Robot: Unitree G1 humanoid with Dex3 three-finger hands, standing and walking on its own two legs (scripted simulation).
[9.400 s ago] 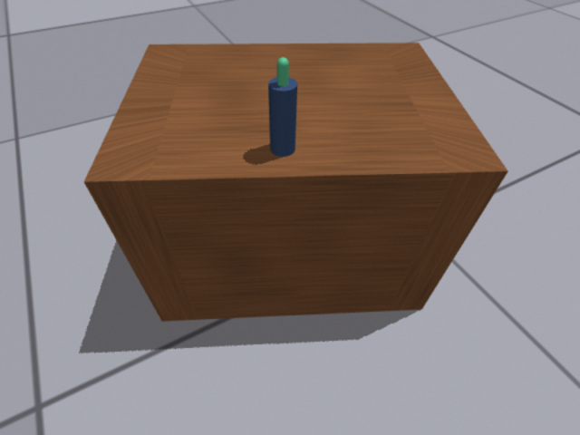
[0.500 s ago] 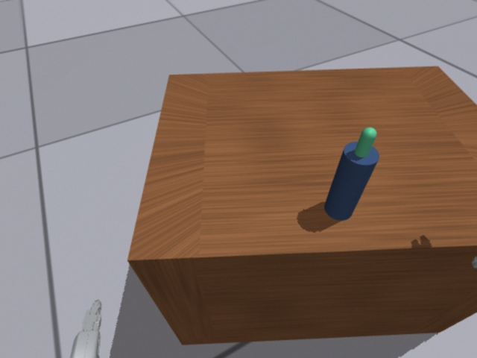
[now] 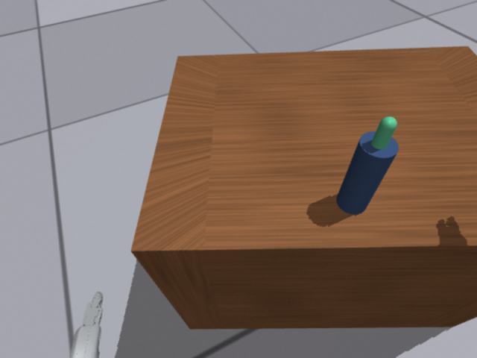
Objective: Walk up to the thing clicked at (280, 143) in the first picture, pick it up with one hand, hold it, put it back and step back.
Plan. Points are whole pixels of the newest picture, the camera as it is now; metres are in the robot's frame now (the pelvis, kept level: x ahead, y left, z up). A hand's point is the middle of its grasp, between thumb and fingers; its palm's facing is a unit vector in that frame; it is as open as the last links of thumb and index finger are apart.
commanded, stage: go down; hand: right
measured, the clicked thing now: (367, 167) +0.44 -0.22 +0.05
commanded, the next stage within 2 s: approach in 1.42 s
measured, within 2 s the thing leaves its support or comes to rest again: neither
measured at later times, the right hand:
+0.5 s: hand out of the picture +0.34 -0.40 +0.13, palm faces +0.22 +0.98 +0.00, open 17.6 cm
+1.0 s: hand out of the picture +0.36 -0.40 +0.13, palm faces +0.21 +0.98 +0.00, open 17.7 cm
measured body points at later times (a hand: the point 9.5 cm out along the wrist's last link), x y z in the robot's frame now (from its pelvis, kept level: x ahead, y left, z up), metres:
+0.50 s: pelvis +0.00 -0.01 -0.01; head +0.04 -0.04 +0.44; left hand +0.15 +0.25 -0.07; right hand +0.33 -0.46 +0.13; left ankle +0.03 +0.15 -0.73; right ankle -0.02 -0.12 -0.73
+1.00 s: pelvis +0.00 -0.01 -0.01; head +0.05 -0.04 +0.43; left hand +0.15 +0.25 -0.06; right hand +0.34 -0.46 +0.14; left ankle +0.03 +0.15 -0.73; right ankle -0.02 -0.12 -0.73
